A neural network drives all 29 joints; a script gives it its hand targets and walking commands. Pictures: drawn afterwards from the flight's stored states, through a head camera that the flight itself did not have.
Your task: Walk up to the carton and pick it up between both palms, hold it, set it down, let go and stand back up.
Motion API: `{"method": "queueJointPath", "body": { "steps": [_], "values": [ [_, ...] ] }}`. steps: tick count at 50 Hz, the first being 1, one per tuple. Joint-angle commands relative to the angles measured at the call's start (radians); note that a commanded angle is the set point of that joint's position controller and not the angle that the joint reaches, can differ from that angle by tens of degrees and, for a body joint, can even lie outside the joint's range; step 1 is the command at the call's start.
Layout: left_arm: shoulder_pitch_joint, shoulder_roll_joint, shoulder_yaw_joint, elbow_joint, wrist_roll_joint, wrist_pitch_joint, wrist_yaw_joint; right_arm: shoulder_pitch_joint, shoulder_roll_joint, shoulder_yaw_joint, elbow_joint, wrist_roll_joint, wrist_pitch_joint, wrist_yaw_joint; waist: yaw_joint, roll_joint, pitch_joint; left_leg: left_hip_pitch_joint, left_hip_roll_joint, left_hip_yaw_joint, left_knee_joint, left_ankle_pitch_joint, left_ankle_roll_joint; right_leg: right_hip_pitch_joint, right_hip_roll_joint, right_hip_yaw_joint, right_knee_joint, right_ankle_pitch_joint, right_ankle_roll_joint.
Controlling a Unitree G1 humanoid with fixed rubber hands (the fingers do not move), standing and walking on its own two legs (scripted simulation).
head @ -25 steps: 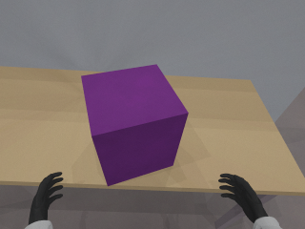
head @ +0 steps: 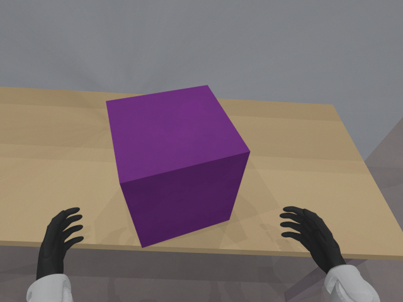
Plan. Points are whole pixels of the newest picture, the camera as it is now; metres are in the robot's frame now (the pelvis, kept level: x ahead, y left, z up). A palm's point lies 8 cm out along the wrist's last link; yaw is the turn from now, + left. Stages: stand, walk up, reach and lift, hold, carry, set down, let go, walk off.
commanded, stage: reach and lift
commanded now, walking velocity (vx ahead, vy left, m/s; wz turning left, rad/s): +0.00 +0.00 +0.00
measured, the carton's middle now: (174, 167) +0.39 +0.06 +0.05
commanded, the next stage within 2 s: none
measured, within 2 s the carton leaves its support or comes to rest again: neither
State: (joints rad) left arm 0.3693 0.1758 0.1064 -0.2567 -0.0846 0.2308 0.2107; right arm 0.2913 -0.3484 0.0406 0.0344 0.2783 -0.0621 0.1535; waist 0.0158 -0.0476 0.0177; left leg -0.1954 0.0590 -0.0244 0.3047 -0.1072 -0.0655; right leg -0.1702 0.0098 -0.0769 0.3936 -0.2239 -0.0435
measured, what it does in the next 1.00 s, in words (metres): stands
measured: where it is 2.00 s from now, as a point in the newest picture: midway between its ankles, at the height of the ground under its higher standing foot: outside the picture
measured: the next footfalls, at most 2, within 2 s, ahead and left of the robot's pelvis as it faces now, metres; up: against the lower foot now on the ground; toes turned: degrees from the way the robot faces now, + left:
none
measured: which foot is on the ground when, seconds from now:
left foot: down 0.00-1.00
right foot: down 0.00-1.00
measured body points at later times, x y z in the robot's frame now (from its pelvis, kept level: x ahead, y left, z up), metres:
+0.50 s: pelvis +0.00 -0.01 +0.00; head +0.01 +0.01 +0.45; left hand +0.24 +0.23 +0.09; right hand +0.29 -0.19 +0.09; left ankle +0.04 +0.17 -0.75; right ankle -0.01 -0.09 -0.75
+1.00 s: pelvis -0.01 -0.01 +0.00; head +0.00 +0.01 +0.45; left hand +0.28 +0.25 +0.13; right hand +0.36 -0.18 +0.14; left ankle +0.04 +0.17 -0.75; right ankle -0.01 -0.09 -0.75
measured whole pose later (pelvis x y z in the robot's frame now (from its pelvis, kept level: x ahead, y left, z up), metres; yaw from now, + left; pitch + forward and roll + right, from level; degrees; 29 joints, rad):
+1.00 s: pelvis -0.01 -0.01 +0.00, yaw +0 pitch -1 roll +0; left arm -0.16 0.18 0.20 -0.37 -0.09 0.84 0.18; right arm -0.39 -0.42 0.09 0.17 0.39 0.37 -0.01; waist 0.05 -0.05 0.02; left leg -0.20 0.08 -0.02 0.31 -0.10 -0.08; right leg -0.17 0.03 -0.07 0.38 -0.20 -0.05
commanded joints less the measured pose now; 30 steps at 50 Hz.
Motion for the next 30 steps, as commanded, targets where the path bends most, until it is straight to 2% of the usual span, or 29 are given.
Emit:
{"method": "queueJointPath", "body": {
  "steps": [1, 2, 4, 5, 6, 8, 10, 11, 12, 13, 15, 16, 17, 18, 19, 20, 24, 25, 26, 27, 28, 29, 30],
  "values": [
    [-0.178, 0.058, 0.000, -0.295, -0.094, -0.004, 0.004, -0.203, -0.224, -0.085, -0.214, 0.141, -0.011, -0.049, 0.070, -0.013, -0.155, 0.107, -0.065, 0.058, -0.013, 0.091, 0.029, -0.014, -0.005, 0.151, -0.169, 0.022, 0.026],
    [-0.213, 0.068, 0.012, -0.288, -0.081, 0.014, 0.000, -0.226, -0.211, -0.071, -0.209, 0.139, 0.005, -0.059, 0.068, 0.008, -0.163, 0.117, -0.069, 0.061, -0.011, 0.092, 0.031, -0.005, -0.010, 0.158, -0.170, 0.033, 0.023],
    [-0.173, 0.044, 0.035, -0.240, -0.064, 0.061, -0.019, -0.217, -0.229, -0.072, -0.202, 0.144, 0.031, -0.075, 0.076, -0.013, -0.155, 0.153, -0.064, 0.059, -0.014, 0.152, 0.030, 0.008, 0.006, 0.142, -0.169, 0.092, 0.018],
    [-0.180, 0.048, 0.059, -0.257, -0.046, 0.079, -0.020, -0.217, -0.224, -0.049, -0.207, 0.156, 0.043, -0.082, 0.092, 0.020, -0.162, 0.170, -0.065, 0.064, -0.012, 0.187, 0.025, 0.021, 0.006, 0.145, -0.172, 0.112, 0.015],
    [-0.178, 0.051, 0.058, -0.283, -0.049, 0.100, -0.028, -0.225, -0.237, -0.057, -0.235, 0.155, 0.056, -0.093, 0.077, 0.006, -0.187, 0.183, -0.068, 0.064, -0.002, 0.223, 0.023, 0.040, 0.010, 0.140, -0.166, 0.159, 0.019],
    [-0.210, 0.059, 0.075, -0.342, -0.044, 0.131, -0.031, -0.265, -0.234, -0.041, -0.266, 0.168, 0.075, -0.108, 0.091, 0.029, -0.221, 0.207, -0.070, 0.063, 0.010, 0.285, 0.018, 0.059, 0.016, 0.131, -0.155, 0.220, 0.024],
    [-0.203, 0.073, 0.121, -0.357, -0.036, 0.149, -0.041, -0.273, -0.260, -0.044, -0.292, 0.165, 0.084, -0.122, 0.094, 0.004, -0.230, 0.226, -0.073, 0.069, 0.031, 0.373, 0.013, 0.076, 0.034, 0.114, -0.138, 0.301, 0.026],
    [-0.194, 0.082, 0.122, -0.417, -0.037, 0.154, -0.036, -0.260, -0.255, -0.036, -0.313, 0.165, 0.090, -0.128, 0.098, 0.033, -0.240, 0.240, -0.073, 0.066, 0.037, 0.405, 0.005, 0.084, 0.036, 0.108, -0.131, 0.335, 0.025],
    [-0.198, 0.084, 0.129, -0.418, -0.029, 0.166, -0.038, -0.270, -0.258, -0.038, -0.298, 0.174, 0.094, -0.132, 0.092, 0.044, -0.248, 0.243, -0.075, 0.066, 0.045, 0.435, -0.001, 0.093, 0.037, 0.106, -0.127, 0.359, 0.027],
    [-0.264, 0.092, 0.130, -0.442, -0.036, 0.169, -0.038, -0.328, -0.259, -0.041, -0.327, 0.169, 0.102, -0.137, 0.097, 0.030, -0.278, 0.240, -0.074, 0.067, 0.049, 0.424, 0.004, 0.080, 0.040, 0.104, -0.128, 0.325, 0.023],
    [-0.253, 0.081, 0.126, -0.412, -0.044, 0.192, -0.045, -0.336, -0.264, -0.049, -0.304, 0.164, 0.119, -0.144, 0.091, 0.034, -0.231, 0.235, -0.070, 0.061, 0.040, 0.399, 0.002, 0.062, 0.039, 0.101, -0.129, 0.313, 0.022],
    [-0.258, 0.080, 0.128, -0.399, -0.039, 0.201, -0.045, -0.353, -0.256, -0.039, -0.300, 0.163, 0.130, -0.145, 0.106, 0.039, -0.219, 0.225, -0.070, 0.063, 0.028, 0.364, 0.004, 0.054, 0.032, 0.105, -0.139, 0.272, 0.027],
    [-0.271, 0.084, 0.128, -0.401, -0.041, 0.216, -0.045, -0.370, -0.254, -0.050, -0.292, 0.165, 0.140, -0.147, 0.097, 0.064, -0.205, 0.232, -0.068, 0.067, 0.026, 0.351, -0.002, 0.042, 0.032, 0.099, -0.141, 0.254, 0.022],
    [-0.325, 0.097, 0.144, -0.390, -0.038, 0.225, -0.043, -0.414, -0.263, -0.048, -0.301, 0.162, 0.147, -0.151, 0.113, 0.047, -0.219, 0.217, -0.070, 0.068, 0.028, 0.342, 0.006, 0.049, 0.033, 0.104, -0.139, 0.238, 0.020],
    [-0.323, 0.088, 0.145, -0.360, -0.042, 0.247, -0.044, -0.431, -0.266, -0.045, -0.275, 0.162, 0.163, -0.153, 0.110, 0.038, -0.189, 0.207, -0.065, 0.063, 0.017, 0.298, 0.009, 0.038, 0.023, 0.108, -0.148, 0.211, 0.023],
    [-0.358, 0.099, 0.159, -0.358, -0.040, 0.256, -0.040, -0.457, -0.258, -0.043, -0.266, 0.167, 0.175, -0.154, 0.119, 0.051, -0.182, 0.184, -0.065, 0.065, 0.011, 0.262, 0.013, 0.040, 0.016, 0.116, -0.149, 0.170, 0.021],
    [-0.463, 0.100, 0.161, -0.349, -0.051, 0.325, -0.029, -0.564, -0.256, -0.043, -0.250, 0.176, 0.235, -0.161, 0.122, 0.046, -0.182, 0.149, -0.065, 0.070, -0.013, 0.181, 0.018, 0.055, 0.001, 0.136, -0.156, 0.106, 0.032],
    [-0.518, 0.109, 0.174, -0.315, -0.057, 0.343, -0.029, -0.624, -0.251, -0.046, -0.225, 0.181, 0.251, -0.161, 0.115, 0.047, -0.183, 0.141, -0.065, 0.069, -0.008, 0.154, 0.022, 0.034, 0.002, 0.134, -0.156, 0.086, 0.030],
    [-0.520, 0.114, 0.194, -0.320, -0.040, 0.364, -0.021, -0.637, -0.252, -0.034, -0.218, 0.185, 0.261, -0.163, 0.137, 0.062, -0.191, 0.136, -0.062, 0.071, -0.013, 0.174, 0.021, 0.045, 0.001, 0.134, -0.149, 0.093, 0.025],
    [-0.560, 0.121, 0.194, -0.309, -0.047, 0.382, -0.018, -0.680, -0.264, -0.038, -0.229, 0.189, 0.276, -0.163, 0.146, 0.041, -0.209, 0.120, -0.062, 0.069, -0.015, 0.147, 0.027, 0.061, -0.004, 0.147, -0.153, 0.071, 0.027],
    [-0.583, 0.135, 0.210, -0.304, -0.045, 0.398, -0.011, -0.708, -0.270, -0.042, -0.200, 0.189, 0.288, -0.164, 0.143, 0.054, -0.197, 0.103, -0.063, 0.073, -0.019, 0.128, 0.026, 0.048, -0.004, 0.145, -0.150, 0.049, 0.032],
    [-0.612, 0.122, 0.213, -0.269, -0.044, 0.419, -0.009, -0.734, -0.268, -0.045, -0.193, 0.194, 0.302, -0.165, 0.144, 0.034, -0.203, 0.103, -0.060, 0.071, -0.022, 0.106, 0.030, 0.045, -0.007, 0.150, -0.154, 0.030, 0.033],
    [-0.617, 0.104, 0.203, -0.285, -0.038, 0.435, -0.006, -0.728, -0.263, -0.060, -0.152, 0.189, 0.316, -0.166, 0.119, 0.052, -0.215, 0.108, -0.058, 0.068, -0.022, 0.101, 0.026, 0.050, -0.005, 0.147, -0.148, 0.032, 0.030]
  ]
}}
